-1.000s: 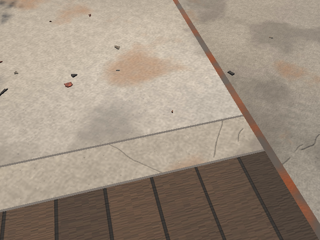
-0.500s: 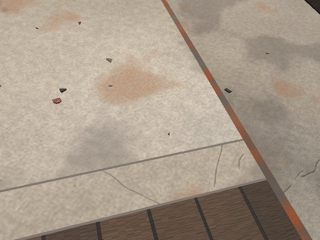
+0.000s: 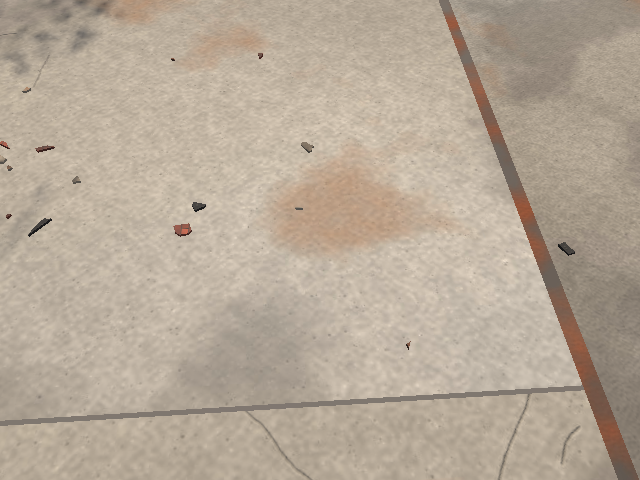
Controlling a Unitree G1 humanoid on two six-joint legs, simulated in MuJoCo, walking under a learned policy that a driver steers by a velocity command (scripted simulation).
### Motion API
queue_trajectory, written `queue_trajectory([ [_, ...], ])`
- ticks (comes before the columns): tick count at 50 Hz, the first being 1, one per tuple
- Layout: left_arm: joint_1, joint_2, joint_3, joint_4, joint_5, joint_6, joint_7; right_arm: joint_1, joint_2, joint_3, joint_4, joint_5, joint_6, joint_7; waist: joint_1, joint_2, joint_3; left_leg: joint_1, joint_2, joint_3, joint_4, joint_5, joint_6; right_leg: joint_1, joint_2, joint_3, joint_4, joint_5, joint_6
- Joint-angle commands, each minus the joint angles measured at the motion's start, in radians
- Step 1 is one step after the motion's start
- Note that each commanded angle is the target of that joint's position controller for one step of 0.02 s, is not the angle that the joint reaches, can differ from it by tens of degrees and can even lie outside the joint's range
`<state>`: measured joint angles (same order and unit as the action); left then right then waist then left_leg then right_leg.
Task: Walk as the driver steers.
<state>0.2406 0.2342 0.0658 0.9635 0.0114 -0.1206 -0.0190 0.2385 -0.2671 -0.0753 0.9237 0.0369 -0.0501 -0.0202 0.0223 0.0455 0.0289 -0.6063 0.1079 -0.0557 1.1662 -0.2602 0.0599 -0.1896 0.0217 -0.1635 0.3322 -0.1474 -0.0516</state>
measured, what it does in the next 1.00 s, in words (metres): walks ahead, turning left: left foot, then right foot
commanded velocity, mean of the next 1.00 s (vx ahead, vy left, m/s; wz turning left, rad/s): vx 0.46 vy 0.00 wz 0.54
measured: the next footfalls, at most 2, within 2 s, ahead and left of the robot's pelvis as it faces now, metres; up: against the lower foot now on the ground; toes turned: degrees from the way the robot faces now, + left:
left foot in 0.34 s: +0.32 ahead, +0.18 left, +0.00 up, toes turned +16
right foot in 0.86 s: +0.67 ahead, +0.11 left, +0.00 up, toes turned +32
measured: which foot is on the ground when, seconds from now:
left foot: up 0.00-0.32, down 0.34-0.86, up 0.88-1.00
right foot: down 0.00-0.34, up 0.36-0.84, down 0.86-1.00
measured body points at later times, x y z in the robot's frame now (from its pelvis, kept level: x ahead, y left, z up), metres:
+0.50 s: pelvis +0.26 +0.10 -0.01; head +0.29 +0.12 +0.44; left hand +0.31 +0.40 -0.13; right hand +0.43 -0.14 -0.12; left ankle +0.28 +0.17 -0.74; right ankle +0.25 -0.08 -0.65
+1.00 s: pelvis +0.53 +0.14 -0.01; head +0.56 +0.16 +0.44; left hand +0.53 +0.46 -0.10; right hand +0.76 -0.05 -0.13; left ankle +0.38 +0.21 -0.65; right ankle +0.64 +0.09 -0.74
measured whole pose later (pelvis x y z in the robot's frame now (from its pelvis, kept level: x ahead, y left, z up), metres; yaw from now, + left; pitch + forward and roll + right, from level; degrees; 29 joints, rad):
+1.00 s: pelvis +0.53 +0.14 -0.01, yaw +33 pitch +2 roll -1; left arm 0.10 0.26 0.05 0.75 0.02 -0.11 -0.02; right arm 0.28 -0.29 -0.07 0.73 0.01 -0.02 -0.03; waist -0.01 0.03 0.05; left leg -0.46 -0.05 -0.11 1.22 -0.51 -0.03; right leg -0.38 0.02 -0.03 0.47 -0.13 -0.03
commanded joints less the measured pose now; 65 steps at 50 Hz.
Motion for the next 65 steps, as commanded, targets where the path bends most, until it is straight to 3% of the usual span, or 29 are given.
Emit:
queue_trajectory([
  [1,-0.052,0.115,0.023,-0.051,0.006,-0.017,0.017,0.049,-0.018,-0.013,-0.052,-0.009,0.019,0.0,-0.047,-0.098,0.016,-0.083,0.057,-0.074,-0.05,0.115,-0.009,-0.005,-0.305,0.178,-0.237,0.078,-0.144],
  [10,0.071,0.18,0.043,-0.031,-0.013,0.019,0.045,-0.239,-0.003,0.004,-0.17,-0.016,0.004,0.061,0.047,-0.071,0.084,-0.144,0.027,0.062,-0.437,0.267,-0.006,0.196,-0.322,-0.012,-0.198,0.137,-0.107],
  [14,0.057,0.22,0.057,-0.039,-0.031,0.044,0.043,-0.242,-0.039,-0.008,-0.217,-0.012,0.009,0.08,0.01,-0.113,0.05,-0.035,-0.041,0.15,-0.497,0.081,0.047,0.283,-0.344,-0.062,-0.048,0.465,-0.074],
  [16,0.011,0.239,0.06,-0.055,-0.041,0.06,0.044,-0.036,-0.105,-0.048,-0.178,-0.006,0.01,0.077,-0.119,-0.122,-0.077,0.261,-0.146,0.215,-0.559,0.073,0.1,0.241,-0.305,-0.111,0.259,0.771,-0.036],
  [17,0.018,0.222,0.052,-0.067,-0.032,0.06,0.046,0.145,-0.188,-0.091,-0.127,-0.004,0.013,0.06,-0.195,-0.071,-0.175,0.565,-0.158,0.148,-0.594,0.111,0.142,0.06,-0.263,-0.119,0.534,0.64,0.012],
  [18,0.079,0.08,0.011,-0.118,0.011,0.042,0.037,0.184,-0.319,-0.117,-0.114,0.0,0.015,0.043,-0.113,0.207,-0.227,0.876,0.11,-0.343,-0.65,0.061,0.278,-0.373,-0.116,-0.089,0.911,-0.208,0.076],
  [19,0.046,0.085,-0.001,-0.158,-0.024,-0.01,0.025,0.2,-0.3,-0.098,-0.157,-0.017,-0.005,0.05,-0.11,0.182,-0.405,1.017,0.246,-0.807,-0.862,-0.118,0.403,-0.567,0.005,0.18,1.102,-0.466,0.079],
  [20,-0.092,0.153,0.015,-0.189,-0.066,-0.038,0.017,0.193,-0.217,-0.074,-0.148,-0.029,-0.019,0.057,-0.153,0.069,-0.3,0.984,0.225,-0.7,-0.906,-0.037,0.332,-0.679,-0.042,0.242,1.117,-0.377,0.048],
  [21,-0.109,0.146,0.011,-0.193,-0.064,-0.05,0.018,0.142,-0.176,-0.063,-0.152,-0.024,-0.027,0.056,-0.12,0.034,-0.211,0.865,0.188,-0.549,-0.885,0.051,0.292,-0.682,-0.086,0.238,1.044,-0.283,0.023],
  [22,-0.097,0.149,0.016,-0.173,-0.036,-0.048,0.027,0.05,-0.134,-0.05,-0.175,-0.02,-0.029,0.055,-0.07,-0.038,-0.155,0.708,0.141,-0.427,-0.878,0.148,0.256,-0.601,-0.13,0.243,0.96,-0.215,0.023],
  [24,-0.063,0.166,0.032,-0.167,-0.018,-0.019,0.028,-0.027,-0.093,-0.034,-0.205,-0.03,-0.032,0.048,-0.008,-0.02,-0.12,0.523,0.089,-0.322,-0.917,0.267,0.235,-0.458,-0.166,0.251,0.85,-0.156,0.036],
  [28,-0.145,0.119,0.024,-0.208,0.003,0.013,0.032,0.035,-0.147,-0.046,-0.195,-0.018,-0.039,0.021,-0.014,-0.031,-0.063,0.432,0.049,-0.233,-0.956,0.381,0.233,-0.467,-0.136,0.218,0.633,-0.026,0.092],
  [32,-0.289,0.093,0.011,-0.253,-0.005,0.006,0.022,0.092,-0.144,-0.044,-0.186,-0.015,-0.028,0.005,-0.067,0.028,-0.026,0.403,-0.008,-0.187,-0.945,0.276,0.175,-0.429,-0.073,0.21,0.329,0.21,0.096],
  [37,-0.386,0.115,0.01,-0.305,-0.018,-0.012,-0.001,0.155,-0.144,-0.043,-0.166,-0.009,-0.019,0.002,-0.104,0.052,-0.01,0.469,0.025,-0.273,-0.869,0.209,0.15,-0.377,-0.032,0.224,0.172,0.233,0.073],
  [40,-0.345,0.147,0.02,-0.308,-0.021,-0.028,-0.01,0.144,-0.152,-0.047,-0.173,-0.012,-0.005,-0.008,-0.074,0.083,-0.02,0.53,0.05,-0.348,-0.783,0.256,0.135,-0.311,-0.02,0.226,0.13,0.111,0.046],
  [42,-0.176,0.193,0.044,-0.273,0.002,-0.039,0.001,0.091,-0.125,-0.037,-0.204,-0.016,0.004,-0.008,0.018,0.091,-0.113,0.501,-0.043,-0.31,-0.573,0.468,0.074,-0.055,-0.03,0.21,0.075,0.17,-0.008],
  [43,-0.019,0.257,0.058,-0.261,0.027,-0.039,0.007,0.065,-0.082,-0.019,-0.242,-0.035,0.003,-0.008,0.081,0.001,-0.273,0.366,-0.106,-0.232,-0.294,0.343,0.024,0.225,-0.2,0.345,0.147,0.372,-0.078],
  [44,0.056,0.301,0.067,-0.234,0.039,-0.023,0.003,0.255,-0.018,-0.001,-0.25,-0.016,-0.005,-0.008,0.003,-0.352,-0.431,0.012,-0.256,-0.14,0.037,-0.335,-0.051,0.578,-0.45,0.764,0.127,0.498,-0.273],
  [45,0.048,0.216,0.048,-0.247,0.006,-0.014,-0.003,0.297,-0.119,-0.013,-0.217,-0.009,-0.005,-0.008,0.007,-0.302,-0.429,-0.073,-0.191,-0.188,0.189,-0.397,-0.068,0.552,-0.476,0.866,0.096,0.41,-0.278],
  [46,-0.006,0.148,0.029,-0.265,-0.003,-0.003,0.0,0.197,-0.168,-0.027,-0.222,-0.009,0.005,-0.008,0.03,-0.198,-0.29,-0.11,-0.164,-0.168,0.233,-0.334,-0.087,0.427,-0.427,0.695,0.094,0.455,-0.24],
  [47,-0.059,0.125,0.015,-0.27,0.002,0.009,0.0,0.124,-0.169,-0.028,-0.235,-0.02,0.014,-0.011,0.019,-0.105,-0.21,-0.09,-0.132,-0.123,0.208,-0.281,-0.1,0.292,-0.377,0.556,0.088,0.55,-0.213],
  [49,-0.098,0.107,0.002,-0.251,0.009,0.016,-0.004,0.081,-0.131,-0.027,-0.255,-0.028,0.028,-0.009,-0.026,-0.1,-0.128,-0.008,-0.081,-0.094,0.081,-0.237,-0.098,0.093,-0.295,0.415,0.042,0.63,-0.19],
  [52,-0.136,0.134,0.007,-0.223,0.012,0.016,-0.005,0.094,-0.048,-0.002,-0.265,-0.026,0.044,-0.01,-0.063,-0.158,-0.135,0.121,-0.074,-0.034,-0.159,-0.172,-0.106,-0.016,-0.255,0.309,-0.014,0.711,-0.198],
  [56,-0.146,0.177,0.017,-0.199,-0.008,0.038,0.006,0.033,-0.054,0.008,-0.275,-0.033,0.052,-0.006,-0.048,-0.167,-0.191,0.261,-0.069,0.003,-0.392,0.023,-0.102,-0.029,-0.249,0.242,-0.03,0.637,-0.187],
  [61,-0.129,0.162,0.0,-0.169,-0.023,0.065,0.005,-0.031,-0.073,0.0,-0.284,-0.043,0.062,0.002,-0.048,-0.152,-0.13,0.418,-0.095,0.04,-0.692,0.145,-0.052,-0.074,-0.22,0.254,0.012,0.174,-0.121],
  [62,-0.097,0.132,-0.013,-0.157,-0.02,0.066,0.004,-0.042,-0.091,-0.003,-0.293,-0.052,0.061,0.0,-0.045,-0.129,-0.117,0.476,-0.066,-0.001,-0.766,0.213,-0.028,-0.105,-0.189,0.25,0.034,0.063,-0.069],
  [63,-0.068,0.097,-0.027,-0.158,0.004,0.062,0.001,-0.041,-0.14,-0.01,-0.31,-0.063,0.061,-0.009,-0.02,-0.041,-0.147,0.561,0.05,-0.122,-0.761,0.402,0.011,-0.158,-0.134,0.207,0.112,-0.063,-0.008],
  [64,0.039,0.066,-0.034,-0.143,0.013,0.057,-0.003,-0.093,-0.165,-0.01,-0.317,-0.06,0.068,-0.015,0.065,0.103,-0.163,0.559,0.128,-0.19,-0.74,0.4,0.083,-0.184,-0.058,0.135,0.138,-0.23,0.039],
  [65,0.003,0.072,-0.039,-0.138,0.013,0.065,0.003,-0.117,-0.094,0.004,-0.315,-0.058,0.067,-0.005,0.035,0.119,-0.161,0.444,0.085,-0.169,-0.764,0.183,0.079,-0.086,-0.064,0.136,0.121,-0.175,0.061],
])
Keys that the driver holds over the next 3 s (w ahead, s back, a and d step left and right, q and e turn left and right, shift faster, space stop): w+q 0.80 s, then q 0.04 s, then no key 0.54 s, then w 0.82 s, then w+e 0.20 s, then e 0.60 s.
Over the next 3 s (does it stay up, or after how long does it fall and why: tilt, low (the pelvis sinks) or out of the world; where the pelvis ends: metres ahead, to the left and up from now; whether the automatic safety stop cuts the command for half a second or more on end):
stays up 1.08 0.53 -0.01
